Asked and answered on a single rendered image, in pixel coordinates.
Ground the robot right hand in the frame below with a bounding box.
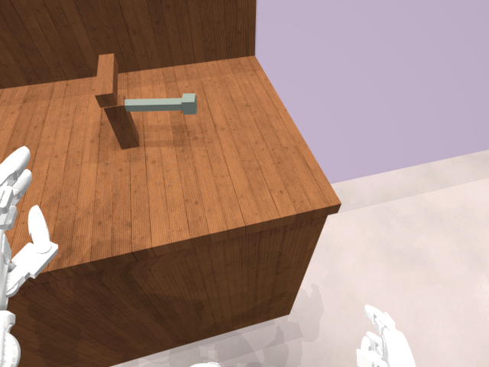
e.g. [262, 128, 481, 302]
[356, 305, 416, 367]

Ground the left robot forearm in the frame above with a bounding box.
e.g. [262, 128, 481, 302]
[0, 310, 21, 367]

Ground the counter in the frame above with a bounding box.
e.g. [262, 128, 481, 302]
[0, 0, 342, 367]

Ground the robot left hand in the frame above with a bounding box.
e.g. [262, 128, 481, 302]
[0, 146, 58, 310]

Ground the tap lever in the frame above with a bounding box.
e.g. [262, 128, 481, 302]
[125, 93, 197, 115]

